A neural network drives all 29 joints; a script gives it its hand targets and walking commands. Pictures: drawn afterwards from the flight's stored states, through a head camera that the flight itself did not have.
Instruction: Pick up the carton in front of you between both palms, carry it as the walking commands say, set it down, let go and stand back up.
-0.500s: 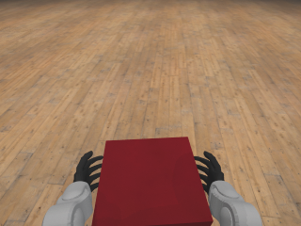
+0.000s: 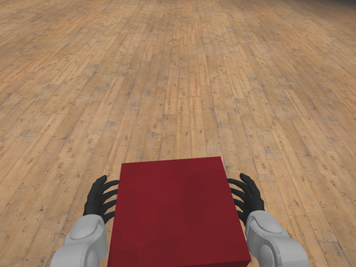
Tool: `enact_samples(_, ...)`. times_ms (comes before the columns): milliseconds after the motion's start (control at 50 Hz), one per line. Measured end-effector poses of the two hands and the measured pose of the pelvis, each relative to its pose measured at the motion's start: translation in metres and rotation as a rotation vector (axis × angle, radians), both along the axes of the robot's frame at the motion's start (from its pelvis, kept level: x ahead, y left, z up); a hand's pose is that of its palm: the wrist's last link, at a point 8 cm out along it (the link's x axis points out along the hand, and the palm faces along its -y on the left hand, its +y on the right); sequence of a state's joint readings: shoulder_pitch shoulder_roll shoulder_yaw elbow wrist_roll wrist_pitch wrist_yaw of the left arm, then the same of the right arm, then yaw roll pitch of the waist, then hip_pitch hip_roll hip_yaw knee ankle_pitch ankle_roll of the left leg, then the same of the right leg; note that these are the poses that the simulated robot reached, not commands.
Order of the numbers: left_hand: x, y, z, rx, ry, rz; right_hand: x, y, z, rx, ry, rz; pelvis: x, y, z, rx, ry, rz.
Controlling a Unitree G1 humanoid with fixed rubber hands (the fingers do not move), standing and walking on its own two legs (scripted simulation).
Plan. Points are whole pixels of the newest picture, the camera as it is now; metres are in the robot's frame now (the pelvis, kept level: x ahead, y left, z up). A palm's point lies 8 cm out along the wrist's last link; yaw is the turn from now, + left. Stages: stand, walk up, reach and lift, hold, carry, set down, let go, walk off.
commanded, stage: carry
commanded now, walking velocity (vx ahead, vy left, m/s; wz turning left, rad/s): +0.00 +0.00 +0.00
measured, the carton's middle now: (176, 232) +0.22 +0.00 +0.00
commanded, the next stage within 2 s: none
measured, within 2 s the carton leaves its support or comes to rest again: neither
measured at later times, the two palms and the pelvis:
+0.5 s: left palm (117, 166) +0.35 +0.14 +0.07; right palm (239, 161) +0.37 -0.16 +0.07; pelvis +0.13 -0.03 -0.02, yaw +3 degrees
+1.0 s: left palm (104, 188) +0.32 +0.17 +0.02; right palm (225, 182) +0.34 -0.13 +0.02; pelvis +0.08 +0.00 -0.02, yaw +2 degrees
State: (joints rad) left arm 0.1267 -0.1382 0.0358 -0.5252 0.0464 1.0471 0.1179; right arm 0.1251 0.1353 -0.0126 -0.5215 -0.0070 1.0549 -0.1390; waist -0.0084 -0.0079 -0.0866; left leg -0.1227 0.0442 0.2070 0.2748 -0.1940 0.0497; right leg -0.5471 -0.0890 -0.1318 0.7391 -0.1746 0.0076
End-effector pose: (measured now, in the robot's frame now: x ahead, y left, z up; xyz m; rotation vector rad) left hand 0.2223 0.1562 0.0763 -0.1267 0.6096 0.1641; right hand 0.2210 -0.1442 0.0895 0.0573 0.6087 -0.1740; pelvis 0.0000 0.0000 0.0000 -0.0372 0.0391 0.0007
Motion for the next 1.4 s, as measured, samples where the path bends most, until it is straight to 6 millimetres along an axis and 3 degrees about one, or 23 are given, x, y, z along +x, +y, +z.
enact_samples(80, 0.035, -0.007, 0.003, 0.010, -0.002, 0.030, 0.040, -0.007, -0.004, 0.019, -0.003, 0.024, 0.044, -0.010, -0.006, 0.017, -0.017, 0.000)
enact_samples(180, 0.091, -0.029, -0.001, 0.053, -0.013, 0.024, 0.094, -0.030, -0.023, 0.062, -0.015, 0.005, 0.096, -0.027, -0.026, 0.038, -0.020, 0.005)
enact_samples(260, 0.124, -0.039, -0.005, 0.082, 0.031, 0.011, 0.123, -0.040, -0.035, 0.095, 0.032, -0.001, 0.115, -0.035, -0.026, 0.027, 0.011, 0.030)
enact_samples(360, 0.134, -0.037, -0.012, 0.072, 0.071, 0.034, 0.143, -0.038, -0.037, 0.082, 0.073, 0.026, 0.129, -0.039, -0.019, 0.033, 0.049, 0.035)
enact_samples(480, 0.130, -0.023, -0.012, 0.048, 0.028, 0.068, 0.150, -0.023, -0.027, 0.047, 0.029, 0.062, 0.129, -0.035, -0.021, 0.017, 0.043, 0.047)
enact_samples(600, 0.113, -0.008, -0.009, 0.028, -0.008, 0.065, 0.132, -0.007, -0.019, 0.021, -0.008, 0.071, 0.122, -0.020, -0.024, 0.011, 0.008, 0.042)
enact_samples(780, 0.096, 0.002, -0.033, 0.067, 0.086, -0.001, 0.100, 0.002, -0.047, -0.007, 0.081, 0.050, 0.100, -0.002, -0.027, 0.020, -0.052, 0.036)
enact_samples(960, 0.099, 0.012, -0.056, 0.090, 0.104, 0.000, 0.113, 0.013, -0.064, -0.052, 0.093, 0.099, 0.079, 0.003, -0.025, 0.035, -0.053, 0.040)
enact_samples(1200, 0.130, 0.014, -0.080, 0.158, 0.103, -0.032, 0.142, 0.015, -0.099, -0.052, 0.086, 0.124, 0.082, 0.005, -0.027, 0.031, -0.027, 0.044)
enact_samples(1400, 0.146, 0.014, -0.072, 0.133, 0.033, -0.014, 0.162, 0.015, -0.084, -0.062, 0.018, 0.122, 0.092, 0.002, -0.029, 0.023, -0.005, 0.054)
